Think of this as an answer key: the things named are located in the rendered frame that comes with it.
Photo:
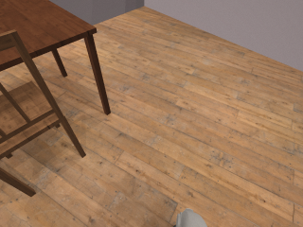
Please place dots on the robot right thigh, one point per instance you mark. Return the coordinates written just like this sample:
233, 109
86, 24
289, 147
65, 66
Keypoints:
189, 219

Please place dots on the robot right shin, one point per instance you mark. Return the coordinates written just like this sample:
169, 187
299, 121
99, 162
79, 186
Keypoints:
188, 209

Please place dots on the table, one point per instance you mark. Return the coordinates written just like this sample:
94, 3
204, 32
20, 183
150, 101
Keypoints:
43, 27

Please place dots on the chair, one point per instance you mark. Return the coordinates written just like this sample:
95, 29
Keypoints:
27, 112

